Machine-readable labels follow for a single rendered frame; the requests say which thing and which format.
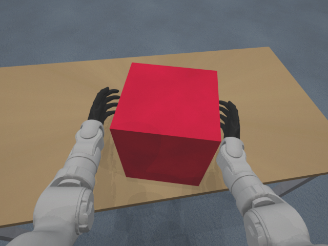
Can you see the robot left upper arm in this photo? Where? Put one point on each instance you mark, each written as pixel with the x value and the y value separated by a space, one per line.
pixel 63 213

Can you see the left robot forearm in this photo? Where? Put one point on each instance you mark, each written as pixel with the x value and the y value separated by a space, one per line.
pixel 83 161

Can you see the right robot forearm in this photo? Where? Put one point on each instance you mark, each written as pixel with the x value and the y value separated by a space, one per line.
pixel 247 189

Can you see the table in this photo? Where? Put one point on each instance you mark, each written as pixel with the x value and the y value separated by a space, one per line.
pixel 42 107

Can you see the robot right upper arm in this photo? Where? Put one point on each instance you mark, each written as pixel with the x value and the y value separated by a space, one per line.
pixel 275 225

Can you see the left robot hand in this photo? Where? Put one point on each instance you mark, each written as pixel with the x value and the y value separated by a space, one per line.
pixel 100 106

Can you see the right robot hand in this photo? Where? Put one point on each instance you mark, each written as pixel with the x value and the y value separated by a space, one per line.
pixel 231 128

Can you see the carton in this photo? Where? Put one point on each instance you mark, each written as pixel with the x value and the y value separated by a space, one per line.
pixel 166 126

